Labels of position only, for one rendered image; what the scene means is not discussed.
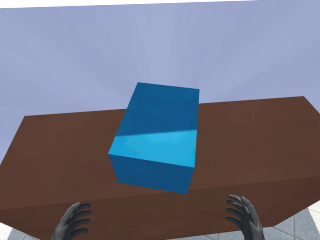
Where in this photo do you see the carton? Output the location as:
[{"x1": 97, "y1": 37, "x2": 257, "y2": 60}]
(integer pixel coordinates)
[{"x1": 108, "y1": 82, "x2": 200, "y2": 195}]

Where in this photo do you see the left robot hand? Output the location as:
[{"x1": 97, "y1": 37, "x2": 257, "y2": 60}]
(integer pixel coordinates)
[{"x1": 50, "y1": 201, "x2": 92, "y2": 240}]

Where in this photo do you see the pedestal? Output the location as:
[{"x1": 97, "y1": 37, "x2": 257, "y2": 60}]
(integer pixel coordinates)
[{"x1": 0, "y1": 96, "x2": 320, "y2": 240}]

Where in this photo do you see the right robot hand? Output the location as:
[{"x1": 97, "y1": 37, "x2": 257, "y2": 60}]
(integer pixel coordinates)
[{"x1": 225, "y1": 194, "x2": 265, "y2": 240}]

